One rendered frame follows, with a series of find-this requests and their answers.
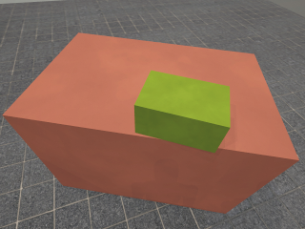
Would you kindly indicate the carton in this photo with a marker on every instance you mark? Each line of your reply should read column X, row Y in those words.
column 183, row 110

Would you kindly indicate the pedestal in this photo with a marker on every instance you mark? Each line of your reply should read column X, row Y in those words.
column 78, row 118

